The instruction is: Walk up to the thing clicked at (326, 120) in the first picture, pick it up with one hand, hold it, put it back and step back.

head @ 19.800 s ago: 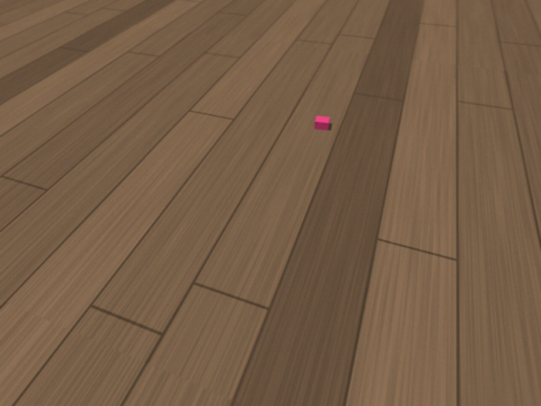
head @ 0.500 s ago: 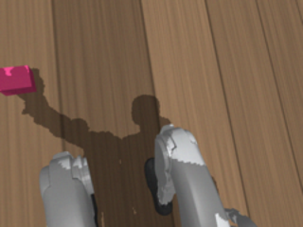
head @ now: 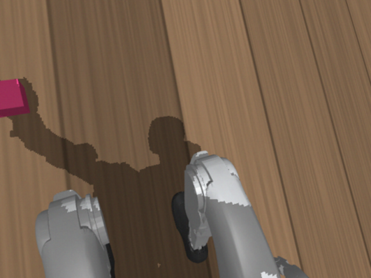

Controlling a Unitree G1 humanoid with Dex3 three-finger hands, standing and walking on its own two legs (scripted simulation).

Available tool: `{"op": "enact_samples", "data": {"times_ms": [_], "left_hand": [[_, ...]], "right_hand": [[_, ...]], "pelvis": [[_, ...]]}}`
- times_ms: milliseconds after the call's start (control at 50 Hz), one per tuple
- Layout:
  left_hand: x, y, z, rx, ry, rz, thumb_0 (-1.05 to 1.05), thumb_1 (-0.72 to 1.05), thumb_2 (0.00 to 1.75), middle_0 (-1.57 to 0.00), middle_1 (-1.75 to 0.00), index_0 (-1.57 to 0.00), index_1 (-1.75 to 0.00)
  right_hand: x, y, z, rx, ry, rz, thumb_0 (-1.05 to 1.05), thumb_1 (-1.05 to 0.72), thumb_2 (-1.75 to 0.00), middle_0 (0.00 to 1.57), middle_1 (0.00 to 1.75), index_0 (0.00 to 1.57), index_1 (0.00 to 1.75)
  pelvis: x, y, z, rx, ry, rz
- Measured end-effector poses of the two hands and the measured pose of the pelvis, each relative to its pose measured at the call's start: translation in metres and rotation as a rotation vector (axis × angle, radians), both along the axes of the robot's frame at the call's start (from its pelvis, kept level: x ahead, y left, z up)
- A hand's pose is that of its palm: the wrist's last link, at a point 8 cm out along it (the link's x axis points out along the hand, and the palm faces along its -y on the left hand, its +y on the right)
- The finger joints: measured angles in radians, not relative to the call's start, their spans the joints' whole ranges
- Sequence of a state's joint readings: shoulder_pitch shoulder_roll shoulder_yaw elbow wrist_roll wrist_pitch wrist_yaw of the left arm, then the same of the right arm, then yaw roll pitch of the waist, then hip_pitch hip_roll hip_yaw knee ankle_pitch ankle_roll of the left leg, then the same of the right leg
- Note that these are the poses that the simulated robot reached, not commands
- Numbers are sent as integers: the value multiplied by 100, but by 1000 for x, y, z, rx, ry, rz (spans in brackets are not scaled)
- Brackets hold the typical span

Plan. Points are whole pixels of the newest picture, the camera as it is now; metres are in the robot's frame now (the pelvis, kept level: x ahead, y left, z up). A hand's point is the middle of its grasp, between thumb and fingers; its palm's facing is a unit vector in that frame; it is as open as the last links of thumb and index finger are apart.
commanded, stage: rise first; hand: left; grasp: from above
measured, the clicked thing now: (3, 99) +0.56 +0.30 -0.30
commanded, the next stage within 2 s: approach in 1.18 s
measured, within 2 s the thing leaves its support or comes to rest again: neither
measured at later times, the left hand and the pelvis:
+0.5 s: hand out of the picture +0.50 +0.34 -0.18, palm faces -0.46 -0.07 -0.88, open 13.0 cm; pelvis +0.00 +0.00 +0.00, yaw -1 degrees
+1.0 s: hand out of the picture +0.50 +0.34 -0.18, palm faces -0.47 -0.07 -0.88, open 12.4 cm; pelvis -0.01 +0.00 +0.00, yaw -1 degrees
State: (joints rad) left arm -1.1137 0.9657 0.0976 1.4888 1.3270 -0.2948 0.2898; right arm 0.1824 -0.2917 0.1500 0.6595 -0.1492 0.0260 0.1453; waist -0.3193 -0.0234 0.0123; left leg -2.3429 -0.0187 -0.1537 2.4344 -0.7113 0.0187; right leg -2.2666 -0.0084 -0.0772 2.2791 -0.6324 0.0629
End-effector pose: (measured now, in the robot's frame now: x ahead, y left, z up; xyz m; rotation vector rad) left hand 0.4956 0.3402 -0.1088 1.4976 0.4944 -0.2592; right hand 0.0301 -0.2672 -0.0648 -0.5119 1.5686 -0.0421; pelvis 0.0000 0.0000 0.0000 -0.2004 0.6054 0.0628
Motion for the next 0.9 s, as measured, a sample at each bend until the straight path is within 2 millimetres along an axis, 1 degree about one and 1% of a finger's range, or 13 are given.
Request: {"op": "enact_samples", "data": {"times_ms": [580, 900], "left_hand": [[11, -3, -14, 0, 9, 0, 0, -33, 83, -28, -82, -29, -83], [11, 1, -13, 2, 10, -5, 0, -27, 78, -33, -77, -34, -77]], "right_hand": [[-13, 4, 6, -19, 13, 0, 0, -91, -90, 20, 30, 20, 29], [-11, 6, 9, -21, 10, 15, 0, -91, -90, 20, 30, 20, 30]], "pelvis": [[-3, 1, -5, -15, -16, -9], [-4, 3, -4, -26, -20, -7]]}}
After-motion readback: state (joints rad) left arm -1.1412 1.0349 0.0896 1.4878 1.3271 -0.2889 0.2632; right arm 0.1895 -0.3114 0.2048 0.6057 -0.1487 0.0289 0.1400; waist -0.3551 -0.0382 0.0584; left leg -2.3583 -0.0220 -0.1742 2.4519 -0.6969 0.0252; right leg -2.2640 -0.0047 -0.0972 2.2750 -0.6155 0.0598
